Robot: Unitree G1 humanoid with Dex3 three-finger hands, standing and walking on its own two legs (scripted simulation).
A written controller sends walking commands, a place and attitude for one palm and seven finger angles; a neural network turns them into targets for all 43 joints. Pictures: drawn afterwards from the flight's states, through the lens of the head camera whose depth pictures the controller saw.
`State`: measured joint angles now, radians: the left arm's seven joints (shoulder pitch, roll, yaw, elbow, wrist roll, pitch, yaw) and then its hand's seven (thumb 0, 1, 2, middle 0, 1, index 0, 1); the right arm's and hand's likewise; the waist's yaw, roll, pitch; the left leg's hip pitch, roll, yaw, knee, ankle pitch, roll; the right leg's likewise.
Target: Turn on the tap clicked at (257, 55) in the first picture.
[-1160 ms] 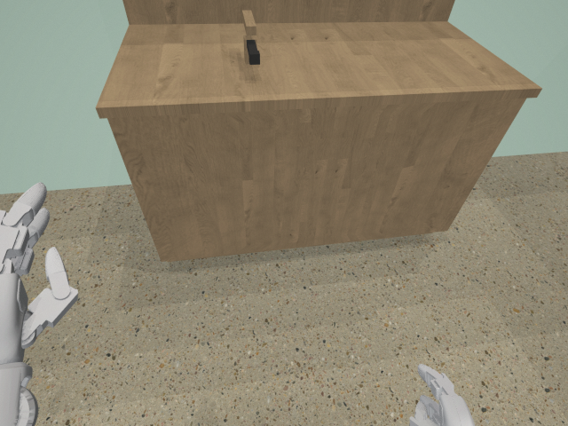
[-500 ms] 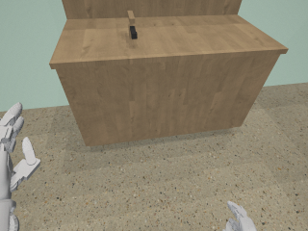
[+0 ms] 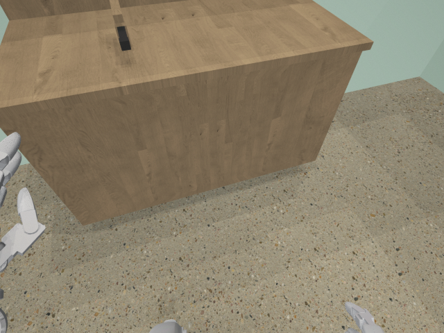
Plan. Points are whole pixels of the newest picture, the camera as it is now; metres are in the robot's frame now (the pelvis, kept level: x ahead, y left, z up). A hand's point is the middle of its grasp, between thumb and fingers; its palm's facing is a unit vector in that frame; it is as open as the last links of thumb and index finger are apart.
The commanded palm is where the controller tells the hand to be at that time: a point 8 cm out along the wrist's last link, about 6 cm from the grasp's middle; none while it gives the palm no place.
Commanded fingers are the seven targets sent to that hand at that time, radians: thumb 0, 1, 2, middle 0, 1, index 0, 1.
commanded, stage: take the last steps up to it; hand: left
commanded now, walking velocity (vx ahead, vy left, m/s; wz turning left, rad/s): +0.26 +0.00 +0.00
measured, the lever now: (125, 43) +0.87 +0.33 +0.08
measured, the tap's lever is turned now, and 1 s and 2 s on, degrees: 0 0 0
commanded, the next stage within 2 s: come to a stop and stand still in 1.74 s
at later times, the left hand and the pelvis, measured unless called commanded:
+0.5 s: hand (104, 147) +0.35 +0.20 +0.17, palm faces +0.42 -0.77 -0.47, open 7.4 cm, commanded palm +0.30 +0.24 +0.17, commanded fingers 0.00 0.90 0.90 -0.20 -0.30 -0.20 -0.30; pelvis +0.14 -0.04 -0.02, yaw -2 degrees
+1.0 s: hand (131, 94) +0.49 +0.19 +0.17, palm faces +0.43 -0.84 -0.34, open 7.4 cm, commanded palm +0.43 +0.23 +0.17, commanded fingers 0.00 0.90 0.90 -0.20 -0.30 -0.20 -0.30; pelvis +0.26 -0.05 -0.01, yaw -1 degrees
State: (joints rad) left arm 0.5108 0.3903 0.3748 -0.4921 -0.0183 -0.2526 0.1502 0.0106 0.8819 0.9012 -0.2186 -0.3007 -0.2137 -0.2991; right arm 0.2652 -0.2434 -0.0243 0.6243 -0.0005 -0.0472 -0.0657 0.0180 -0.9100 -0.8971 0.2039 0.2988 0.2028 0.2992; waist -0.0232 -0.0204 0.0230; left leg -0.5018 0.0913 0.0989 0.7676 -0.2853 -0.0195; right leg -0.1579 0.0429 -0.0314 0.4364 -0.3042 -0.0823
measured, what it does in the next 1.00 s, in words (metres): walks ahead: left foot, then right foot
